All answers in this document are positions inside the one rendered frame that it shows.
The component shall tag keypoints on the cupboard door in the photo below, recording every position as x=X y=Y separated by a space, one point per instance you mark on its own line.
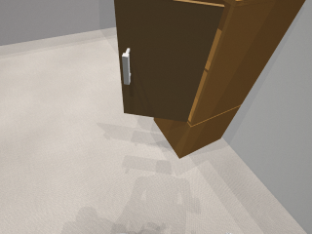
x=170 y=42

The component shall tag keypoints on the handle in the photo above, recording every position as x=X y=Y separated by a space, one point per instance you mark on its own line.
x=126 y=67

